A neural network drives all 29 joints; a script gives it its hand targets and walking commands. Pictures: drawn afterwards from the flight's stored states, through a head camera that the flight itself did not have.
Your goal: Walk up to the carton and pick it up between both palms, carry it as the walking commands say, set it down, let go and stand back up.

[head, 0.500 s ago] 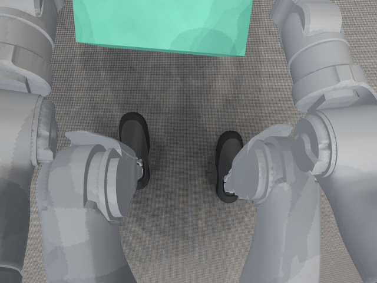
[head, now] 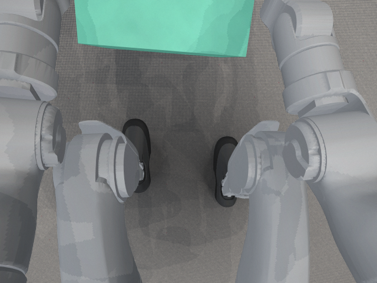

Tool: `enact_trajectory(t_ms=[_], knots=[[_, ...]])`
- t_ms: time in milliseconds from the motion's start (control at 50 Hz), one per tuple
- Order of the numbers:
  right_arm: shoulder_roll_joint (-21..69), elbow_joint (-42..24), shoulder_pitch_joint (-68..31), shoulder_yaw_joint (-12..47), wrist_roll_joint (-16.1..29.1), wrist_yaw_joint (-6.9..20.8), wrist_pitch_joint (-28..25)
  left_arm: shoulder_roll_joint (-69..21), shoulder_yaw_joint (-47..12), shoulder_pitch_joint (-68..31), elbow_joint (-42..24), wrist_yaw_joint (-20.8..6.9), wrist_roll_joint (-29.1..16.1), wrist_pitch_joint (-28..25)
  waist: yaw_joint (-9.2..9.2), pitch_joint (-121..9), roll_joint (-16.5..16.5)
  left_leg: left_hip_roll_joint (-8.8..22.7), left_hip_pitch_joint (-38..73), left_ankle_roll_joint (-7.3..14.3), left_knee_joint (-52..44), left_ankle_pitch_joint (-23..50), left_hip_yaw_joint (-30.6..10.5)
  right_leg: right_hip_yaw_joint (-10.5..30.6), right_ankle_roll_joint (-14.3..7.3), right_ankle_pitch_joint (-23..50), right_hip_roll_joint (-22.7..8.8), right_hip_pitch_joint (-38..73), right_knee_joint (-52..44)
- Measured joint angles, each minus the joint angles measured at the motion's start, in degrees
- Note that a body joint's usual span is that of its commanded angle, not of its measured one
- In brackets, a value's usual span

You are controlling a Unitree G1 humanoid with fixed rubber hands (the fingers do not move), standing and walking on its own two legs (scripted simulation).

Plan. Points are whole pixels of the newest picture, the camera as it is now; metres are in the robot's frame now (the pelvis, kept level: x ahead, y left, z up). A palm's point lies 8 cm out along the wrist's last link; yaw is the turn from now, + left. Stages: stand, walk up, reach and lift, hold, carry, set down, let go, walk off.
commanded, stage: reach and lift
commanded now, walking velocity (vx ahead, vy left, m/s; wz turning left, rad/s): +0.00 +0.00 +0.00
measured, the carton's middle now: (167, 0) +0.55 +0.06 -0.21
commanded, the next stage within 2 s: none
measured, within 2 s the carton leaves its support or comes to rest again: neither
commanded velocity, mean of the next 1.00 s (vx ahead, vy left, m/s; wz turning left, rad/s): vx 0.00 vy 0.00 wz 0.00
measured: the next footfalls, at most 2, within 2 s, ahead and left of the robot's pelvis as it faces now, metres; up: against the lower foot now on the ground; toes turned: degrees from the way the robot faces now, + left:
none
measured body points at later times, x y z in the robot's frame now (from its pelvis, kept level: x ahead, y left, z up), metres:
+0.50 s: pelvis -0.01 +0.00 +0.04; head +0.32 +0.03 +0.33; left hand +0.56 +0.22 -0.06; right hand +0.56 -0.12 -0.04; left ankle +0.17 +0.13 -0.34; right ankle +0.13 -0.12 -0.34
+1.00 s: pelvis -0.02 +0.00 +0.09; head +0.30 +0.03 +0.40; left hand +0.54 +0.21 +0.01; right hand +0.54 -0.13 +0.03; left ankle +0.17 +0.13 -0.34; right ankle +0.13 -0.12 -0.34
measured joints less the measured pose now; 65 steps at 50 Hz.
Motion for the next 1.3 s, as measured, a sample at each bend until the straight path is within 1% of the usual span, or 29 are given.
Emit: enact_trajectory(t_ms=[120, 260, 420, 500, 540, 580, 640, 720, 780, 860, 940, 1080, 1140, 1240, 1300], knots=[[0.4, -0.6, 0.2, -0.2, 0.0, -0.5, 1.3, -0.2, 1.1, 0.6, -0.1, 0.0, 0.0, 0.7, 0.00, 0.0, 0.0, 0.0, 2.4, -0.4, -1.3, 0.0, 0.0, 0.0, -0.2, 0.2, 0.2, 2.1, -1.2], [0.9, -1.5, 0.9, -0.8, -0.4, -1.1, 2.1, -0.5, 1.9, 1.9, -2.1, 0.3, 0.3, 2.0, 0.00, -0.1, 0.0, 0.0, 5.0, -0.6, -3.2, 0.0, 0.0, 0.0, -0.1, 0.5, 0.6, 4.5, -3.2], [2.1, -6.4, 4.0, -0.9, -1.0, -3.0, 4.3, -1.3, 3.6, 3.8, -4.5, 0.3, 1.3, 3.1, 0.00, 0.0, 0.0, 0.0, 8.2, -0.7, -5.2, 0.0, 0.0, 0.0, 0.0, 0.8, 0.8, 7.6, -5.5], [2.8, -6.8, 4.2, -2.6, -1.8, -3.0, 4.7, -2.0, 5.3, 4.4, -5.5, 0.5, 2.3, 4.1, 0.00, -0.1, 0.0, -0.1, 9.7, -0.7, -6.4, 0.1, 0.0, 0.0, 0.0, 1.1, 0.9, 9.1, -6.8], [2.8, -7.8, 4.5, -2.7, -1.8, -3.0, 5.5, -2.2, 5.3, 5.1, -6.9, 0.8, 2.3, 4.9, 0.00, 0.0, 0.0, -0.1, 10.6, -0.7, -7.1, 0.2, 0.0, 0.0, 0.0, 1.2, 1.0, 9.9, -7.6], [2.9, -8.4, 4.7, -2.9, -2.4, -3.0, 6.0, -2.7, 6.1, 5.3, -7.4, 0.8, 3.3, 5.1, 0.00, -0.1, 0.0, -0.2, 11.5, -0.7, -7.9, 0.2, 0.0, 0.0, 0.0, 1.4, 1.1, 10.8, -8.4], [3.2, -8.5, 4.7, -4.3, -4.0, -2.6, 6.3, -3.5, 7.3, 5.3, -7.5, 0.8, 4.3, 5.5, 0.00, -0.2, 0.0, -0.3, 12.5, -0.7, -9.1, 0.3, 0.0, 0.0, 0.0, 1.6, 1.3, 11.8, -9.7], [3.4, -9.7, 5.6, -4.6, -4.8, -2.4, 7.1, -4.1, 7.7, 6.7, -10.2, 1.0, 5.2, 6.9, 0.00, -0.1, 0.0, -0.3, 14.0, -0.8, -10.3, 0.3, 0.0, 0.0, 0.0, 1.6, 1.4, 13.2, -11.0], [3.7, -12.0, 6.9, -4.6, -4.8, -2.4, 8.1, -4.3, 7.7, 7.5, -11.6, 1.1, 5.3, 7.6, 0.00, -0.1, 0.0, -0.4, 15.2, -0.9, -11.2, 0.3, 0.0, 0.0, -0.1, 1.7, 1.4, 14.5, -11.9], [4.0, -13.5, 8.3, -4.9, -5.0, -2.4, 8.7, -5.0, 7.8, 8.8, -14.0, 1.9, 5.4, 8.9, 0.00, 0.0, 0.0, -0.6, 17.4, -1.2, -12.6, 0.3, 0.0, 0.0, -0.3, 1.7, 1.3, 16.6, -13.2], [4.7, -13.7, 9.2, -6.5, -5.9, -2.3, 9.3, -6.3, 9.4, 9.4, -13.4, 1.8, 6.6, 9.2, 0.00, -0.9, 0.0, -0.8, 19.2, -1.2, -14.4, 0.4, 0.0, 0.1, -0.3, 2.0, 1.4, 18.2, -15.0], [5.4, -14.7, 10.0, -6.7, -7.0, -2.2, 9.9, -6.8, 10.3, 10.9, -14.2, 1.4, 7.7, 9.2, 0.00, -0.8, 0.0, -0.9, 22.1, -1.2, -16.8, 0.6, 0.0, 0.1, -0.5, 2.4, 1.5, 21.0, -17.4], [5.9, -17.7, 11.2, -6.7, -7.1, -2.2, 10.6, -7.0, 10.3, 12.1, -16.9, 1.4, 7.7, 9.7, 0.00, 0.3, 0.0, -1.1, 24.2, -1.3, -17.8, 0.7, 0.0, 0.1, -0.5, 2.4, 1.4, 23.1, -18.4], [6.4, -17.8, 11.7, -7.5, -7.8, -2.2, 11.0, -7.2, 10.3, 12.6, -17.3, 1.4, 7.7, 10.5, 0.00, -0.1, 0.0, -1.2, 26.7, -1.3, -19.6, 0.9, 0.0, 0.1, -0.5, 2.7, 1.3, 25.7, -20.5], [7.1, -17.8, 12.6, -8.3, -9.1, -1.9, 11.1, -7.8, 10.8, 13.1, -16.8, 1.4, 8.1, 10.6, 0.00, -1.1, 0.0, -1.3, 27.8, -1.3, -20.7, 1.0, 0.0, 0.1, -0.5, 2.8, 1.3, 26.8, -21.7]])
